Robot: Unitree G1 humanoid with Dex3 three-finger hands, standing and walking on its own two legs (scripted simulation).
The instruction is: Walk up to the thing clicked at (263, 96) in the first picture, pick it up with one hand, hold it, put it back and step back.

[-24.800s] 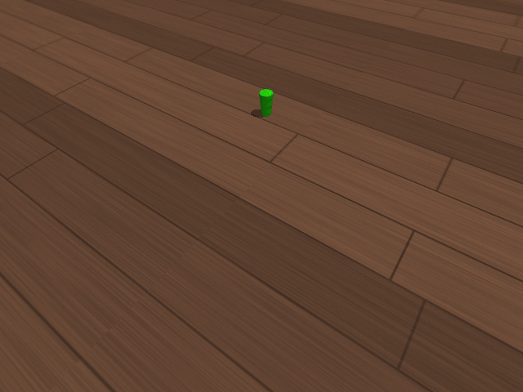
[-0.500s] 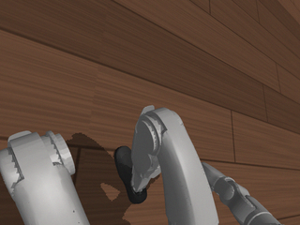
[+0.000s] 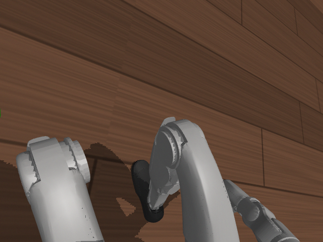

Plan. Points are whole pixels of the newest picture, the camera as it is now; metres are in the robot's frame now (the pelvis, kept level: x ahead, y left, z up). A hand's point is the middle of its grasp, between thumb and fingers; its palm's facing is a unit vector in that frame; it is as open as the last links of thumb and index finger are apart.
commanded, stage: rise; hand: left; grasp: from the side
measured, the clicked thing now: out of the picture +0.43 +0.32 -0.21
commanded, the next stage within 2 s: home in 0.18 s
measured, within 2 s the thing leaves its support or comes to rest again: rests again in 0.22 s
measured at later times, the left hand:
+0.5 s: hand out of the picture +0.33 +0.44 +0.00, palm faces +0.42 -0.79 -0.45, open 17.3 cm
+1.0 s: hand out of the picture +0.25 +0.31 +0.20, palm faces +0.37 -0.82 -0.43, open 17.3 cm
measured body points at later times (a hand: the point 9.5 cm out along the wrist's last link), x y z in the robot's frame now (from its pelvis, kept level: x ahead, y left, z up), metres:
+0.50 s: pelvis +0.01 -0.01 +0.07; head +0.19 +0.10 +0.47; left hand +0.30 +0.48 +0.03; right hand +0.18 -0.24 -0.04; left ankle +0.08 +0.13 -0.26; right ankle +0.14 -0.12 -0.26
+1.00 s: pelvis +0.06 -0.01 +0.30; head +0.18 +0.04 +0.73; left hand +0.23 +0.35 +0.23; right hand +0.30 -0.22 +0.20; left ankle +0.08 +0.13 -0.26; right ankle +0.14 -0.12 -0.26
